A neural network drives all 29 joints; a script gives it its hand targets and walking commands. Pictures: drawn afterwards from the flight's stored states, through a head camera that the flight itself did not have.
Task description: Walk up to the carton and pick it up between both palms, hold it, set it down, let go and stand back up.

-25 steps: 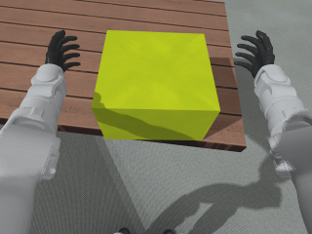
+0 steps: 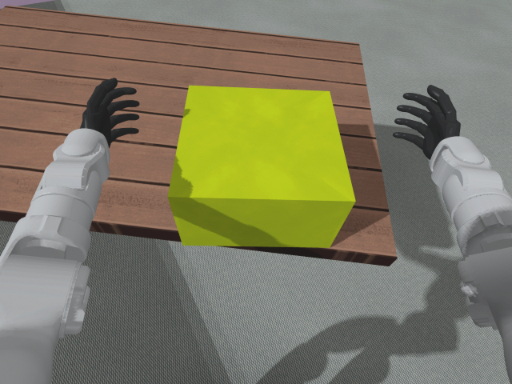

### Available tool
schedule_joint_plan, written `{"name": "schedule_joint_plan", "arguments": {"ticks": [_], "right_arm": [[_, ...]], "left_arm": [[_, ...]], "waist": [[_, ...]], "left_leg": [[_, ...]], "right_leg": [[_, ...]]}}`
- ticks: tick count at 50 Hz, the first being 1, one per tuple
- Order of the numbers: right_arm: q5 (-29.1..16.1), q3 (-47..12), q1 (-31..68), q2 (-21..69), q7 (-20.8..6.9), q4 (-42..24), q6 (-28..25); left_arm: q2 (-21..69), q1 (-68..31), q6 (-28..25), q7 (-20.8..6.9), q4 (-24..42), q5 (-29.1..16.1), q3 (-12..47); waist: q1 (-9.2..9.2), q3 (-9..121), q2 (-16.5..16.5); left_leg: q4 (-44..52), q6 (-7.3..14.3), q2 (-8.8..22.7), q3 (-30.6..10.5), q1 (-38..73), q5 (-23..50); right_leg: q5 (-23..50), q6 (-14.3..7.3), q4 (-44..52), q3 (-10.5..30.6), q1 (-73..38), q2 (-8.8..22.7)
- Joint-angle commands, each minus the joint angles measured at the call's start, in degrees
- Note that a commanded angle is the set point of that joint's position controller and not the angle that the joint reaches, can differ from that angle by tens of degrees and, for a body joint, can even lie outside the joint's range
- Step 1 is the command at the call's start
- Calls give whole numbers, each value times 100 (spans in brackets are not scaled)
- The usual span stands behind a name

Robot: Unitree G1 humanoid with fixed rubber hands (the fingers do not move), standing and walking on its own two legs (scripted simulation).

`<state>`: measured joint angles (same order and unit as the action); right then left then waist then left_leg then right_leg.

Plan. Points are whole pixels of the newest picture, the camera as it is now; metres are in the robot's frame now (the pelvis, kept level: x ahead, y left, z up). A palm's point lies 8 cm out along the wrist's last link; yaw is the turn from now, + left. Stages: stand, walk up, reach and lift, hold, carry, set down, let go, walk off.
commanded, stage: set down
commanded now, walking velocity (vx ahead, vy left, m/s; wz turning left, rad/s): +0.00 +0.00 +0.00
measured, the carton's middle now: (258, 165) +0.50 +0.00 +0.01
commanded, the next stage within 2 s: none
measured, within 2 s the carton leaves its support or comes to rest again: neither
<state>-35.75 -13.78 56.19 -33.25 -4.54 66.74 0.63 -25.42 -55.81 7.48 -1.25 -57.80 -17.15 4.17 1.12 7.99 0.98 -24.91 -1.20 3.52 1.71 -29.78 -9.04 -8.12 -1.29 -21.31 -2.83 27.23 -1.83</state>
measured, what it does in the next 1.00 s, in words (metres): stands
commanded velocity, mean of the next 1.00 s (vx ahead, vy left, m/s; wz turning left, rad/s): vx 0.00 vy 0.00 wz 0.00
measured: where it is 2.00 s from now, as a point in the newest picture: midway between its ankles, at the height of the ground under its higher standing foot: outside the picture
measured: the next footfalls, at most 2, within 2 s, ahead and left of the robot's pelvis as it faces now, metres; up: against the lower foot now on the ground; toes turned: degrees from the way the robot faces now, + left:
none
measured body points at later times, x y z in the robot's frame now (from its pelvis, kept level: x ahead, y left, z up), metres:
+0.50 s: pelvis +0.00 +0.00 +0.00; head +0.01 +0.01 +0.45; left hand +0.40 +0.25 +0.10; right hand +0.39 -0.26 +0.10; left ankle +0.02 +0.13 -0.74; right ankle +0.01 -0.10 -0.74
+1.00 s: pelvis +0.01 +0.00 +0.01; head +0.01 +0.01 +0.46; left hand +0.32 +0.25 +0.06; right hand +0.31 -0.26 +0.06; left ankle +0.02 +0.13 -0.74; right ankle +0.01 -0.10 -0.74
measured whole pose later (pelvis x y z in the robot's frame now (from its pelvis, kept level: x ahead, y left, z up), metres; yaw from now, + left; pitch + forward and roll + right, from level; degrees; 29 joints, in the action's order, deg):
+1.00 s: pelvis +0.01 +0.00 +0.01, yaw -1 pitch +1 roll +0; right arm -22.0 2.9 4.7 -22.8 -4.0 22.7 0.7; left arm -18.1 -7.4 8.2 0.0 -19.0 -14.0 -4.8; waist 0.2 1.6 0.4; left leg -20.0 -0.9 2.3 3.3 -10.4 -10.2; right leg -10.5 -1.0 -19.4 -1.3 9.7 -0.8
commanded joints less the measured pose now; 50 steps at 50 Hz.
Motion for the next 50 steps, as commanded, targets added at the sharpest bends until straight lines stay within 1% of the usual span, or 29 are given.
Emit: {"name": "schedule_joint_plan", "arguments": {"ticks": [1,2,5,6,8,9,11,13,19,22,23,25,26,27,29,30,31,34,35,37,38,39,40,42,43,44,45,49,50], "right_arm": [[113,430,1563,-916,84,-1273,-178],[186,579,1881,-1007,109,-1473,-141],[392,919,1278,-1055,138,-1947,-82],[456,1119,1780,-1047,141,-2148,24],[617,1116,1498,-891,147,-2222,217],[551,1025,1040,-826,138,-2221,251],[716,1229,1298,-845,209,-2488,303],[850,1320,1169,-701,214,-2239,325],[770,1100,191,-434,206,-2148,257],[661,1044,-466,-299,178,-2462,114],[776,1195,-315,-257,172,-2509,103],[902,1312,-823,-289,155,-2909,-17],[959,1470,-536,-293,169,-3103,-12],[936,1395,-1199,-221,159,-3208,-15],[1011,1472,-1408,-232,172,-3608,6],[1020,1572,-1053,-287,199,-3853,26],[1034,1553,-1415,-174,209,-3872,65],[1204,1829,-1714,-283,262,-4475,61],[1184,1897,-2089,-245,261,-4293,89],[1163,1958,-2467,-176,230,-4558,72],[1186,1870,-3121,-102,220,-4482,83],[1211,1949,-2970,-133,209,-4726,38],[1244,1859,-3553,-61,181,-4625,36],[1298,1975,-3368,-92,171,-5049,-14],[1272,1934,-3414,-47,140,-4991,2],[1308,1906,-3508,32,121,-5031,-48],[1263,1896,-3403,67,88,-5234,-79],[1378,1975,-3970,245,18,-5314,-242],[1441,2067,-3968,229,19,-5221,-248]], "left_arm": [[-882,-1697,-108,-13,1225,139,-542],[-995,-1939,-111,46,1337,46,-472],[-804,-1510,0,183,2087,-44,-447],[-894,-2127,58,226,2109,-185,-440],[-902,-1673,144,245,1915,-271,-467],[-778,-1166,187,200,1999,-237,-443],[-999,-1509,201,147,1956,-238,-594],[-945,-1408,133,159,1711,-176,-566],[-736,-265,161,31,1568,216,-777],[-605,234,96,-8,2069,360,-881],[-667,4,72,2,2086,331,-898],[-492,546,26,38,2464,217,-856],[-595,154,-12,67,2724,123,-844],[-417,857,11,66,2845,129,-830],[-516,956,57,74,3209,169,-1009],[-626,670,74,79,3276,85,-1034],[-512,1092,132,73,3188,78,-986],[-605,1197,209,81,3922,120,-1119],[-492,1597,218,94,3969,166,-1142],[-445,1961,234,72,4454,196,-1135],[-248,2600,254,63,4535,277,-1133],[-242,2531,262,39,4611,247,-1159],[-88,3312,314,2,4511,379,-1189],[-193,3142,295,-21,4662,396,-1271],[-166,3204,297,-13,4537,431,-1292],[-87,3326,249,0,4549,429,-1234],[-167,3126,151,29,4622,331,-1266],[-32,3469,-272,166,4884,300,-1135],[48,3491,-327,174,4683,309,-1119]], "waist": [[100,3096,-92],[36,2992,-70],[-108,3005,-241],[-152,3047,-234],[-127,2690,83],[-218,2633,181],[-213,2894,214],[-160,2754,34],[12,2011,132],[88,1751,-109],[6,1680,-201],[-107,1592,-28],[-165,1582,-96],[-162,1478,-55],[-74,1603,-4],[-110,1578,69],[-92,1382,68],[-217,1585,-5],[-236,1451,-107],[-238,1506,-377],[-243,1233,-349],[-229,1398,-353],[-227,1129,-144],[-171,932,-26],[-65,688,0],[-90,599,36],[45,639,-26],[-42,727,-100],[-55,648,-106]], "left_leg": [[-119,74,-341,-126,1999,2194],[-85,94,-351,-103,1979,1850],[-87,25,-304,-141,2429,1633],[-51,35,-300,-131,2304,1195],[-6,130,-313,-112,2142,820],[3,163,-305,-152,2216,978],[5,198,-383,-117,2057,775],[94,184,-366,-60,1941,541],[165,145,-382,-10,2230,1013],[248,123,-367,-20,2399,1213],[253,118,-414,-23,2336,1058],[287,135,-384,-38,2492,994],[265,116,-416,-38,2452,984],[268,80,-409,-61,2667,1183],[243,110,-447,-12,2649,1287],[248,135,-454,-19,2436,1027],[312,147,-440,-13,2406,903],[270,94,-480,-30,2590,1287],[286,7,-448,-79,2619,1459],[297,-4,-414,-53,2946,1663],[295,-49,-428,-98,2995,1914],[287,-76,-418,-116,3009,1977],[320,-62,-407,-117,3190,2145],[359,-42,-435,-103,2879,1836],[442,-1,-446,-70,2708,1604],[473,22,-407,-110,2718,1433],[499,18,-434,-62,2656,1282],[474,37,-395,-83,2875,1350],[516,20,-371,-111,2760,1147]], "right_leg": [[2280,327,-34,69,-1361,-168],[1896,331,8,70,-1139,-144],[1339,210,79,3,-890,-169],[856,208,130,-2,-646,-145],[649,231,129,73,-713,-80],[861,238,122,125,-1004,-89],[702,286,123,208,-1190,1],[477,248,67,185,-1135,16],[827,278,176,217,-1598,-37],[800,207,272,209,-1618,-71],[611,185,320,200,-1461,-69],[543,182,344,181,-1456,-86],[510,175,362,199,-1363,-68],[699,161,341,199,-1565,-105],[938,188,315,224,-1723,-82],[752,188,322,265,-1670,-37],[696,204,325,270,-1761,-24],[1174,203,259,286,-1829,-63],[1239,179,245,256,-1858,-65],[1282,147,334,233,-1773,-72],[1500,107,382,262,-1843,-92],[1495,109,341,216,-1857,-86],[1618,90,401,245,-1950,-119],[1421,147,392,238,-1868,-124],[1150,130,449,294,-1866,-93],[1049,139,455,304,-1888,-38],[877,153,439,323,-1748,-31],[787,100,518,374,-1671,-18],[626,66,540,368,-1552,-3]]}}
